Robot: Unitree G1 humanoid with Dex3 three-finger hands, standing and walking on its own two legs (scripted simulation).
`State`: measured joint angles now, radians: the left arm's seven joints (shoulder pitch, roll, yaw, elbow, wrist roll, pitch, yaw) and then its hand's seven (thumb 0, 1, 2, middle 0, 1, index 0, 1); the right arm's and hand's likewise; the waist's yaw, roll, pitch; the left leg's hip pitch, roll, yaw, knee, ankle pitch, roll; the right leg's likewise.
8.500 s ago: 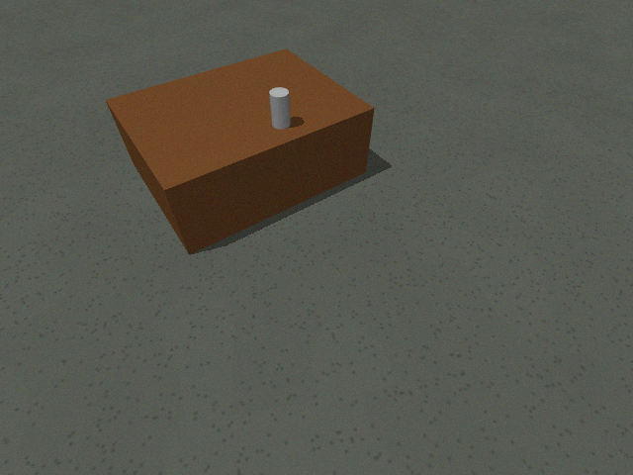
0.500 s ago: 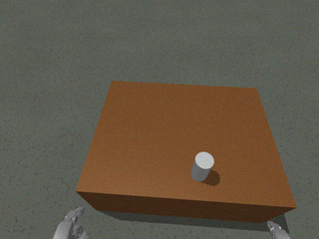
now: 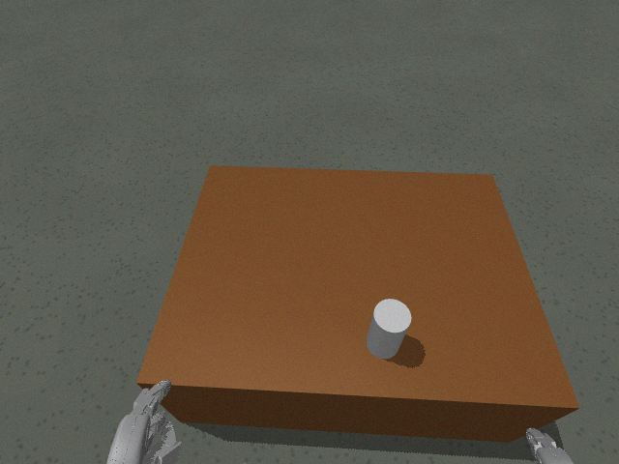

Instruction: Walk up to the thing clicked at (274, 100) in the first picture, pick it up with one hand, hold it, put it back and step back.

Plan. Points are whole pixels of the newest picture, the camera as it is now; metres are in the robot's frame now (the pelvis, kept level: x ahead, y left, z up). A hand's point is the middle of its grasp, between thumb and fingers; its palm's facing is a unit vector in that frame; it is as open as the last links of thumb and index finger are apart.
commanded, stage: go down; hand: right
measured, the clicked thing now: (387, 330) +0.45 -0.13 -0.30
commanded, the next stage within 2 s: approach in 1.94 s
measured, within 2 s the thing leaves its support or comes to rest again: neither
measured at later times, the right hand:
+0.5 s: hand (533, 390) +0.26 -0.28 -0.06, palm faces +0.09 +0.97 -0.24, open 17.5 cm
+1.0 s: hand (548, 335) +0.33 -0.31 -0.03, palm faces +0.06 +0.99 -0.15, open 17.7 cm
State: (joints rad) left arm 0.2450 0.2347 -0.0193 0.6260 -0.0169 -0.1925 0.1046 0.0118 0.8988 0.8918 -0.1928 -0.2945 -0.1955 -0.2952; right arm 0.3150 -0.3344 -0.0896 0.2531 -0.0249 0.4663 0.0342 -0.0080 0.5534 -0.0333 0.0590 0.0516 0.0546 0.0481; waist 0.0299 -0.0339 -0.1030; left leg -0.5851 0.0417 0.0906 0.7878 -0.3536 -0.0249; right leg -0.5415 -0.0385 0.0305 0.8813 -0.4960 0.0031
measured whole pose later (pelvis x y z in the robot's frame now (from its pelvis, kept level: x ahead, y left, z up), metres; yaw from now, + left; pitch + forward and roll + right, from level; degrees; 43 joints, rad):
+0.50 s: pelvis -0.03 +0.01 -0.01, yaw +0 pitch +10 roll +3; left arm 0.27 0.26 -0.03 0.70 -0.01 -0.26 0.17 0.01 0.90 0.89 -0.20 -0.29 -0.20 -0.29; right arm -0.13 -0.50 -0.29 0.60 0.04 0.31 0.22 -0.01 0.55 -0.03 0.07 0.05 0.06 0.05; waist 0.07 -0.01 -0.08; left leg -0.68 0.04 0.10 0.85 -0.34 -0.01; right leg -0.64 -0.04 0.05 0.95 -0.48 0.01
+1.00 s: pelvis -0.04 +0.01 -0.02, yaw +1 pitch +16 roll +2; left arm 0.35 0.29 -0.03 0.71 0.01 -0.18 0.10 0.01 0.91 0.90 -0.19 -0.29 -0.19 -0.29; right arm -0.49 -0.69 -0.47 1.10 0.03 -0.12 0.45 -0.01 0.59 -0.03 0.06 0.05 0.05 0.04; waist 0.09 0.02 -0.07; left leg -0.86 0.04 0.07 0.92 -0.33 -0.01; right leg -0.80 -0.04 0.02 1.01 -0.48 0.01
